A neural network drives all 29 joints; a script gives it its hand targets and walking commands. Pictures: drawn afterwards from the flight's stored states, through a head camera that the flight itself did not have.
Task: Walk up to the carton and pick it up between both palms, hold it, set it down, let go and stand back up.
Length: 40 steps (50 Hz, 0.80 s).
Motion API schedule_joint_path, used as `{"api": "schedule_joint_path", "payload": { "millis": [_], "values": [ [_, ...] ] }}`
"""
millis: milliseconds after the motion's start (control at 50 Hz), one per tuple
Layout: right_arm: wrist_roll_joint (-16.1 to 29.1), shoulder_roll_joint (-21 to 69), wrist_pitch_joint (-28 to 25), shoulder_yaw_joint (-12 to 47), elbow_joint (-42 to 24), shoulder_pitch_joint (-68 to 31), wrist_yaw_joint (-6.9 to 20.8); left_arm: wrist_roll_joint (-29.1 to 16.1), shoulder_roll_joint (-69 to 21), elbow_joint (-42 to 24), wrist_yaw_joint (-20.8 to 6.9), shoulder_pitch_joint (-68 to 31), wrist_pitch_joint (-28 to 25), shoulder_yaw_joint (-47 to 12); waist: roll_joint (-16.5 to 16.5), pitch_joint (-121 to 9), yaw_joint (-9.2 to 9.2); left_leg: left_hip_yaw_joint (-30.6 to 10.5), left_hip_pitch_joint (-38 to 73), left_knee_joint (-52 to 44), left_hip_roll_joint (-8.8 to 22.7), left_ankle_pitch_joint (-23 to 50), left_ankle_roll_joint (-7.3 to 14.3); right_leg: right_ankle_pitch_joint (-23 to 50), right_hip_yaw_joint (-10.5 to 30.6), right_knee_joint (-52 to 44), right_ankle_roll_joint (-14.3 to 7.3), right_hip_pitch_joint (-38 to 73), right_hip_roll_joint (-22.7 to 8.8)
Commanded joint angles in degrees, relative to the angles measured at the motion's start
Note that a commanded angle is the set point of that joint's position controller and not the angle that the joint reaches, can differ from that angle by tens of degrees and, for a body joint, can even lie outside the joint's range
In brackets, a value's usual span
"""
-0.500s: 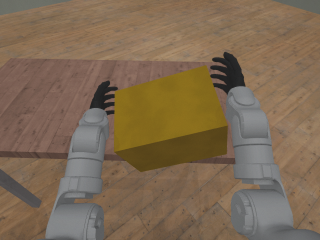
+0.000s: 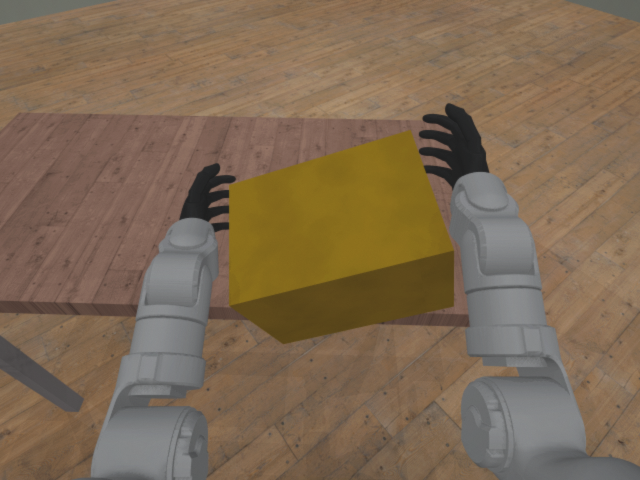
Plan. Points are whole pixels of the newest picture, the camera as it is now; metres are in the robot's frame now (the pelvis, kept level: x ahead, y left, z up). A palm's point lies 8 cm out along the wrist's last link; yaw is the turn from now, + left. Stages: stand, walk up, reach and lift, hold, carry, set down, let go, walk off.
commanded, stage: hold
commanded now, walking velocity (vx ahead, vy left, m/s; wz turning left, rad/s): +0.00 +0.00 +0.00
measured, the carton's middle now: (341, 245) +0.37 -0.01 +0.09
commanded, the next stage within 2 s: set down in 0.74 s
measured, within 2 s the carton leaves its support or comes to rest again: neither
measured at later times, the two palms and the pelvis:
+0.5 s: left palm (199, 225) +0.38 +0.17 +0.12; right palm (464, 173) +0.40 -0.15 +0.19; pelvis +0.00 +0.00 +0.00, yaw +0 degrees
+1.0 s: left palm (184, 231) +0.36 +0.18 +0.13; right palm (450, 179) +0.40 -0.14 +0.17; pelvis +0.01 +0.00 +0.00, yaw +0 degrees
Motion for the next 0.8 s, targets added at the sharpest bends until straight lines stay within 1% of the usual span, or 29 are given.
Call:
{"api": "schedule_joint_path", "payload": {
  "millis": [0, 40, 100, 160, 220, 280, 420, 460, 500, 580, 720, 740, 780],
  "values": [
    [7.7, 27.6, -1.7, 21.0, -5.5, -29.0, 8.5, -9.1, -26.4, -18.9, -10.6, -46.1, -7.9, -21.2, 1.4, -30.3, 0.05, 0.1, 10.5, 3.6, -1.0, 8.8, -2.6, 9.1, 0.2, 3.7, 1.5, 11.9, 0.4],
    [7.8, 27.6, -1.8, 21.2, -5.6, -29.3, 8.5, -9.0, -26.5, -18.6, -10.7, -46.0, -7.9, -21.3, 1.3, -30.4, 0.23, 0.1, 10.4, 3.6, -1.0, 9.0, -2.6, 9.4, 0.3, 3.8, 1.5, 12.1, 0.4],
    [7.6, 27.9, -1.8, 21.1, -5.0, -29.1, 8.6, -9.1, -26.5, -18.4, -10.7, -46.2, -8.0, -21.2, 0.7, -30.1, 0.02, 0.0, 10.6, 3.5, -0.9, 9.2, -2.5, 9.5, 0.1, 3.9, 1.5, 11.9, 0.5],
    [7.5, 27.7, -2.0, 21.1, -4.8, -29.0, 8.6, -8.8, -26.4, -17.9, -10.7, -45.6, -8.2, -21.0, 1.3, -30.2, 0.13, 0.1, 10.3, 3.5, -1.0, 9.3, -2.5, 9.9, 0.3, 3.8, 1.5, 12.3, 0.4],
    [7.3, 27.6, -2.2, 20.9, -4.5, -29.0, 8.6, -8.8, -26.3, -17.8, -10.6, -45.8, -8.4, -20.8, 0.9, -30.1, 0.05, 0.0, 10.5, 3.5, -1.0, 9.5, -2.4, 9.9, 0.3, 3.8, 1.5, 12.4, 0.5],
    [7.6, 27.7, -2.4, 21.2, -4.7, -29.4, 8.6, -9.0, -26.5, -17.7, -10.7, -45.8, -8.6, -21.0, 0.9, -30.5, 0.25, -0.1, 10.5, 3.5, -1.0, 10.1, -2.5, 10.6, 0.3, 4.0, 1.6, 12.9, 0.5],
    [7.6, 28.2, -2.7, 21.4, -4.7, -29.2, 8.4, -9.3, -26.8, -18.3, -10.6, -46.4, -9.0, -21.6, 1.2, -30.9, 0.07, -0.1, 10.3, 3.7, -1.1, 10.1, -2.6, 11.2, 0.5, 4.2, 1.5, 13.4, 0.5],
    [7.6, 28.3, -2.6, 21.3, -4.5, -29.2, 8.4, -9.3, -26.6, -18.1, -10.6, -46.6, -9.0, -21.5, 0.8, -30.4, -0.01, -0.1, 9.9, 3.7, -1.2, 10.2, -2.5, 11.0, 0.4, 4.2, 1.5, 13.1, 0.6],
    [7.5, 28.0, -2.6, 21.1, -4.4, -29.3, 8.4, -9.2, -26.6, -17.8, -10.5, -46.5, -9.0, -21.2, 1.2, -30.6, 0.19, 0.0, 10.1, 3.6, -1.1, 9.8, -2.5, 10.7, 0.5, 4.3, 1.6, 13.1, 0.5],
    [7.2, 27.6, -2.7, 20.8, -4.0, -29.7, 8.4, -8.9, -26.6, -17.2, -10.5, -46.5, -9.0, -20.8, 0.8, -30.1, 0.21, 0.0, 10.1, 3.6, -1.2, 9.5, -2.5, 10.1, 0.4, 4.0, 1.6, 12.9, 0.5],
    [6.9, 27.7, -3.0, 20.4, -2.9, -29.1, 8.6, -8.6, -26.4, -17.0, -10.6, -46.6, -9.3, -20.6, 1.2, -30.2, 0.18, 0.0, 10.5, 3.5, -1.1, 9.8, -2.5, 10.0, 0.4, 3.9, 1.5, 12.6, 0.7],
    [6.9, 27.6, -2.4, 18.9, -3.2, -28.1, 9.2, -6.4, -26.2, -19.0, -10.2, -45.5, -9.4, -18.2, 1.8, -33.7, 2.43, 0.6, 13.1, 2.3, -1.0, 9.6, -2.4, 9.8, -1.0, 3.8, 1.6, 14.2, 0.7],
    [5.8, 26.3, -2.0, 17.6, -2.9, -27.0, 10.1, -4.3, -25.5, -19.3, -9.8, -43.6, -9.0, -16.5, 1.9, -31.6, 2.96, 0.8, 12.8, 1.7, -0.8, 10.6, -2.4, 9.5, -1.0, 2.8, 1.3, 14.6, 0.9]
  ]
}}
